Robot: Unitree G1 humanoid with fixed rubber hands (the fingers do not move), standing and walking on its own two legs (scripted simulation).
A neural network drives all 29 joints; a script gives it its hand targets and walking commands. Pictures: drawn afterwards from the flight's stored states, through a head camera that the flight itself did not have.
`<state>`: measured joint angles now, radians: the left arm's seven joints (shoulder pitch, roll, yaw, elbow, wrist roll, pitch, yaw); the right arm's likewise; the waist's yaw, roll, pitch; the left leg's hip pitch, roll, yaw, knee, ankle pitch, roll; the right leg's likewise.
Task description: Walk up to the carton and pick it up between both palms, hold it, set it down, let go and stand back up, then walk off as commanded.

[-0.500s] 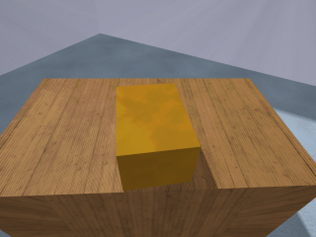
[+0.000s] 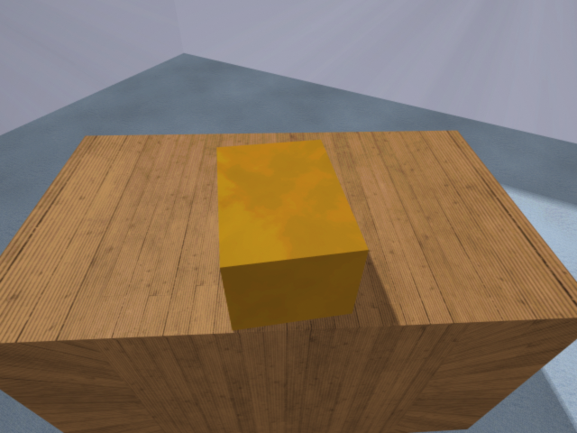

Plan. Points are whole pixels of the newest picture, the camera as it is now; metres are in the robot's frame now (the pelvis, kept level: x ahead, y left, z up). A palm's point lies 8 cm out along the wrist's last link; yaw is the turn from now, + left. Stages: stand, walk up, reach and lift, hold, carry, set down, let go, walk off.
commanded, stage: stand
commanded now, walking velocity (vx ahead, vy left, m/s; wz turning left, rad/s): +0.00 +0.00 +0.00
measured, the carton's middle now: (280, 226) +0.51 +0.02 +0.00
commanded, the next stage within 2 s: none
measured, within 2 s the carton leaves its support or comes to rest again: neither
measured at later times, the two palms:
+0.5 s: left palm out of the picture +0.05 +0.29 -0.13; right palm out of the picture +0.05 -0.30 -0.12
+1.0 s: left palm out of the picture +0.09 +0.29 -0.12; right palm out of the picture +0.09 -0.29 -0.12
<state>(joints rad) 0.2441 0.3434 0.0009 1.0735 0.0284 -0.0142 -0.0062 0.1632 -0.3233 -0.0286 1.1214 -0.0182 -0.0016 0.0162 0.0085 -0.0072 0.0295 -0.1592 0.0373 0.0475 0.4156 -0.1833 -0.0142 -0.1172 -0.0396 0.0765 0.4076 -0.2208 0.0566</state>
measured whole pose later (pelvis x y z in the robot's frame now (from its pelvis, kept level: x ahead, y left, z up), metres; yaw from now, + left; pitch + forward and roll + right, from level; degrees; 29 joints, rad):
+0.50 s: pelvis +0.00 +0.00 +0.00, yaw +0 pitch -4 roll +0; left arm 0.19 0.34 0.00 1.11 0.02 -0.01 0.00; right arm 0.14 -0.34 -0.02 1.14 -0.01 0.00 0.02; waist -0.01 -0.02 0.05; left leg -0.16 0.04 0.05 0.41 -0.18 -0.02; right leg -0.11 -0.03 0.07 0.39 -0.21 0.05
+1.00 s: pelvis +0.02 +0.00 +0.00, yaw +0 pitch -4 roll +0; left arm 0.14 0.34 0.00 1.12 0.01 -0.01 0.00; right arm 0.10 -0.33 -0.02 1.14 -0.01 0.00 0.01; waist 0.00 -0.01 0.05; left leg -0.12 0.04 0.06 0.38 -0.19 -0.02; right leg -0.08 -0.04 0.08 0.36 -0.22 0.06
